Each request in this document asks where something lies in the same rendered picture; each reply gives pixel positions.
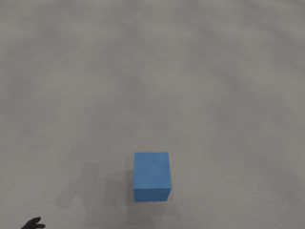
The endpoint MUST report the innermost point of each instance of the left robot hand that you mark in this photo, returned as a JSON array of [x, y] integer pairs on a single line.
[[32, 224]]

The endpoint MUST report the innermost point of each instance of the carton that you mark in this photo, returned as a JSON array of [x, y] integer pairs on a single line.
[[151, 176]]

